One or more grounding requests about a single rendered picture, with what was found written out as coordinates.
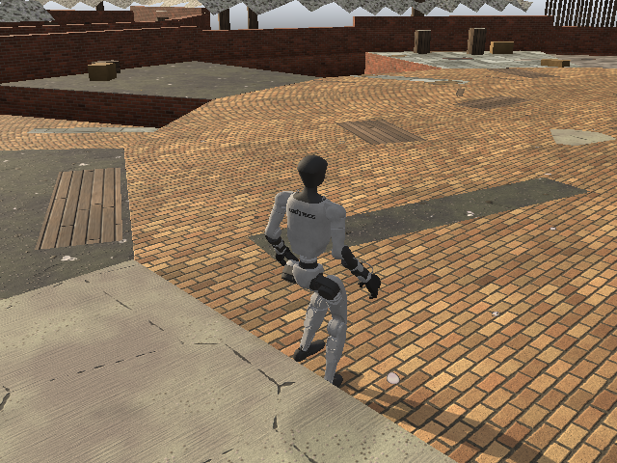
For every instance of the left robot hand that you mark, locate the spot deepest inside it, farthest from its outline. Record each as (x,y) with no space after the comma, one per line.
(286,254)

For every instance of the right robot upper arm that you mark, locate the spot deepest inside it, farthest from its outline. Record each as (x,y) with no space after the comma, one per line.
(336,213)

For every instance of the left robot forearm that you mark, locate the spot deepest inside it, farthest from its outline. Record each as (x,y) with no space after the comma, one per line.
(278,244)

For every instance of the robot head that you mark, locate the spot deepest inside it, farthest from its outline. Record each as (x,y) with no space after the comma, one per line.
(312,170)

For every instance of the right robot forearm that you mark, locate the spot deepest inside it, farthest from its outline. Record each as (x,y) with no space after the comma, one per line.
(354,265)

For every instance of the left robot upper arm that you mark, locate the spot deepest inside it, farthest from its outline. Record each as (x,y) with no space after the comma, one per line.
(273,230)

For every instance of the right robot hand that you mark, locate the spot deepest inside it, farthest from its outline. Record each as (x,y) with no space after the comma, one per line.
(372,285)

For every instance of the robot right shin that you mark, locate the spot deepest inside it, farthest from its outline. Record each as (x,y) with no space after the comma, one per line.
(334,348)

